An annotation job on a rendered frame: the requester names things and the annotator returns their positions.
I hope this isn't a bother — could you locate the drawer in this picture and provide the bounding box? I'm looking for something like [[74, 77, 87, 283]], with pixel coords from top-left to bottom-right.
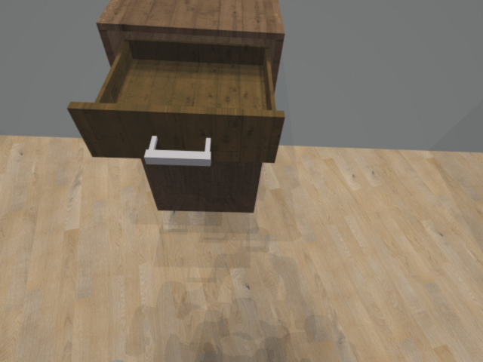
[[67, 38, 285, 163]]

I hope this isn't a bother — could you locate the handle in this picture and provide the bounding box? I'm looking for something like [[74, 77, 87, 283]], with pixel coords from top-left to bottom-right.
[[144, 136, 211, 166]]

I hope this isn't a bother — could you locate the cabinet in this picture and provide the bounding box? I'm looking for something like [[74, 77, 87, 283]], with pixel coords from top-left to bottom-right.
[[96, 0, 285, 213]]

